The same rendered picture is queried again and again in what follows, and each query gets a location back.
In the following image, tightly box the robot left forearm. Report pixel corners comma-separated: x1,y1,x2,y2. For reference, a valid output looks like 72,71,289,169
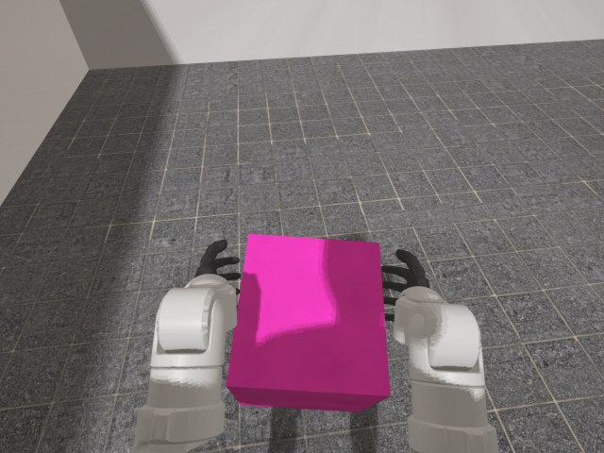
131,274,237,453

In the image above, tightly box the robot right forearm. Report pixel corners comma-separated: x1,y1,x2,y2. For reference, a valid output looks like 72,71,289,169
393,286,498,453

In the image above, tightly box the right robot hand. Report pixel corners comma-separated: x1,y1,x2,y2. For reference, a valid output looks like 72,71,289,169
381,249,429,322

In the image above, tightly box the left robot hand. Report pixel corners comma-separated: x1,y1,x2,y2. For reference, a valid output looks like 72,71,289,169
194,240,241,309

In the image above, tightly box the carton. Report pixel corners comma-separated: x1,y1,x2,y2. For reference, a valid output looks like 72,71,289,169
226,234,391,412

